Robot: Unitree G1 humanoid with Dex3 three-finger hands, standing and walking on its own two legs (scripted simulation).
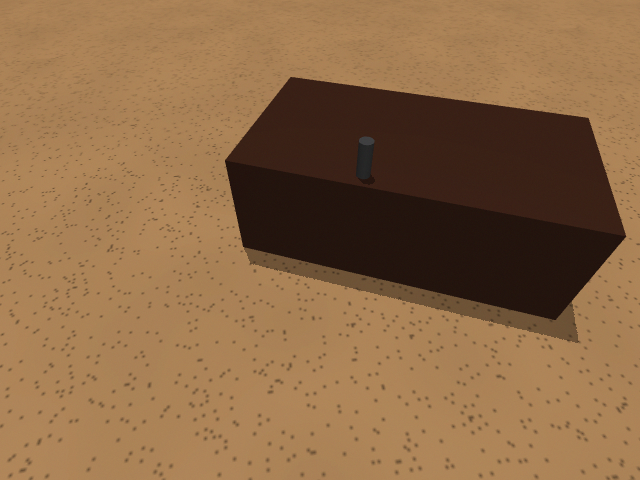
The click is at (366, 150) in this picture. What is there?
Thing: slim round
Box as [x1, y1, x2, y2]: [356, 137, 374, 178]
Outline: 361,137 359,139 356,175 360,178 367,178 370,173 374,141 370,137
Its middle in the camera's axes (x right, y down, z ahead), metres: +0.15 -0.28 +1.26
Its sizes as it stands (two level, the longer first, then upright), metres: 0.049 0.049 0.131
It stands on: a support 0.45 m high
